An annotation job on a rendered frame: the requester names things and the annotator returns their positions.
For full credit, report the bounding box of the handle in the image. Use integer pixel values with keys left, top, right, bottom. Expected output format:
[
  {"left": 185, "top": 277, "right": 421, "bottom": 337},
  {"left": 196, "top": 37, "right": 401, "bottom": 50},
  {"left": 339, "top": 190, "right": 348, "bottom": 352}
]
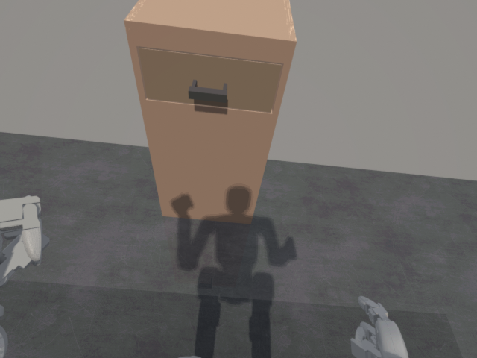
[{"left": 189, "top": 80, "right": 227, "bottom": 103}]

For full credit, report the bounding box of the cabinet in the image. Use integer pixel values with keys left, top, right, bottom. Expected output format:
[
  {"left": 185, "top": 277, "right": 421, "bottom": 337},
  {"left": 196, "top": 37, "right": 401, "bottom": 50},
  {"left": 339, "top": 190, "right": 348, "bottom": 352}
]
[{"left": 124, "top": 0, "right": 297, "bottom": 224}]

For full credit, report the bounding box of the robot right hand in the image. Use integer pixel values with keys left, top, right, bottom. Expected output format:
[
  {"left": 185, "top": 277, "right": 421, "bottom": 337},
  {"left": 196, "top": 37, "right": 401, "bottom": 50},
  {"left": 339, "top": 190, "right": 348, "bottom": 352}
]
[{"left": 350, "top": 296, "right": 408, "bottom": 358}]

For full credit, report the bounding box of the drawer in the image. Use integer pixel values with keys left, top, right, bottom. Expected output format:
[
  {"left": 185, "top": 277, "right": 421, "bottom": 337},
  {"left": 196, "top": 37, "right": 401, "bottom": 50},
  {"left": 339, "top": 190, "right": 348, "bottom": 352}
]
[{"left": 139, "top": 47, "right": 282, "bottom": 113}]

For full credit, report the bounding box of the robot left hand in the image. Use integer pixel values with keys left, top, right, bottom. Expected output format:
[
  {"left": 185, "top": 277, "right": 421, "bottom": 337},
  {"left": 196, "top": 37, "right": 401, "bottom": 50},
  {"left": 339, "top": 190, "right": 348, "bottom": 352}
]
[{"left": 0, "top": 195, "right": 50, "bottom": 288}]

